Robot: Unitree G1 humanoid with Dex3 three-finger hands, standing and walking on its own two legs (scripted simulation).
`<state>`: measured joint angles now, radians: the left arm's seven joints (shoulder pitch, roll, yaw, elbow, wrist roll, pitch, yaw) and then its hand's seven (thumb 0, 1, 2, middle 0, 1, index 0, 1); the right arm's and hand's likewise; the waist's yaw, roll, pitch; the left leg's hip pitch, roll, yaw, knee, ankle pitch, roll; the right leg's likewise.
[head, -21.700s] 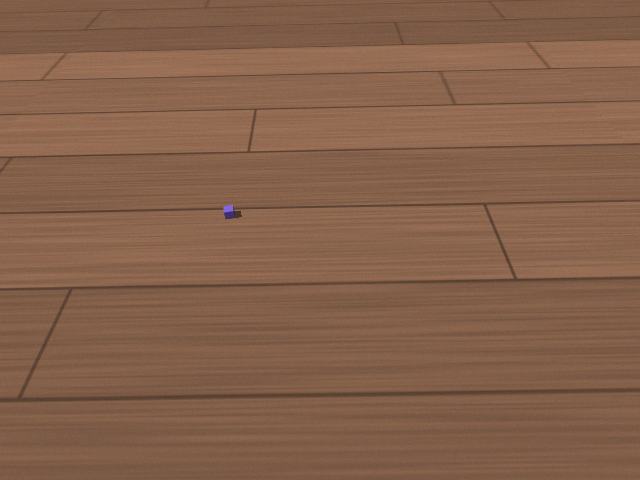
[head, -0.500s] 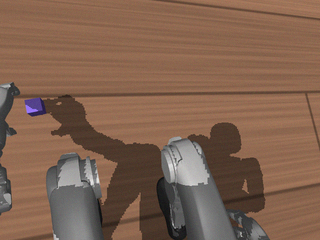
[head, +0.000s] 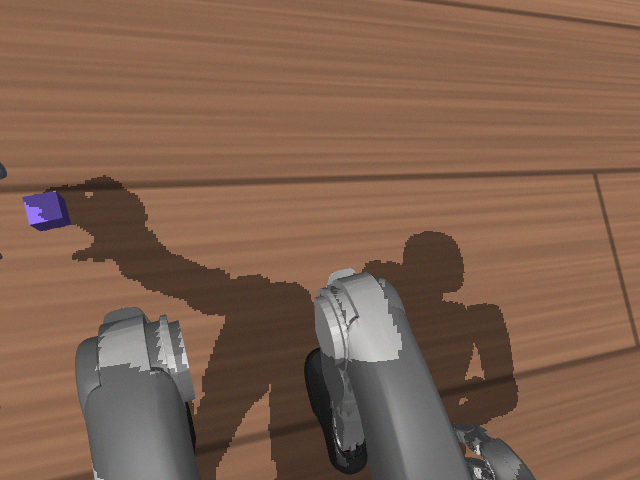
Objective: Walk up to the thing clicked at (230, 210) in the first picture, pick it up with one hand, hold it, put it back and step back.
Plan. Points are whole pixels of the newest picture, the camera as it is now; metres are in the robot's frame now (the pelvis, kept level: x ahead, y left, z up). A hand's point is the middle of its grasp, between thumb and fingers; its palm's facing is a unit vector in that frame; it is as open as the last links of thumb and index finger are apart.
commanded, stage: rise first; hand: left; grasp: from above
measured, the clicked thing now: (47, 211) +0.48 +0.30 -0.30
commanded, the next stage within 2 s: approach in 0.62 s
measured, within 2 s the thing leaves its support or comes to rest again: neither
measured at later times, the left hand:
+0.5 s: hand out of the picture +0.44 +0.35 -0.17, palm faces -0.44 -0.11 -0.89, open 11.0 cm
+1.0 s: hand (7, 201) +0.46 +0.31 -0.17, palm faces -0.41 -0.08 -0.91, open 10.9 cm
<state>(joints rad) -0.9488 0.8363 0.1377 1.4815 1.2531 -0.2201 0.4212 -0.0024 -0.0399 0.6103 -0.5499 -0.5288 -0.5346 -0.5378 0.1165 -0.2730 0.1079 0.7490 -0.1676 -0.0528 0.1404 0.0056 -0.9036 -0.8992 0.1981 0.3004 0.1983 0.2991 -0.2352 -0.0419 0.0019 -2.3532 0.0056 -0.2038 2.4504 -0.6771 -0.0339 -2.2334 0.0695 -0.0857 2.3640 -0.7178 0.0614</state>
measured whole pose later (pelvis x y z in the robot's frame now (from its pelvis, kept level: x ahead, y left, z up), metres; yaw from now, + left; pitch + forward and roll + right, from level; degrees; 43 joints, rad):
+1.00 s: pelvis +0.00 +0.00 +0.01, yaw +0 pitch +33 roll -10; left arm -1.02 0.77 0.02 1.48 1.25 -0.19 0.43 0.00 -0.03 0.58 -0.53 -0.59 -0.54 -0.58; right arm 0.13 -0.26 0.12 0.74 -0.16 -0.06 0.13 0.01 -0.90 -0.89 0.20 0.30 0.20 0.30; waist -0.26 -0.04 -0.03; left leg -2.35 0.00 -0.20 2.42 -0.66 -0.03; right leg -2.23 0.06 -0.09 2.33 -0.70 0.06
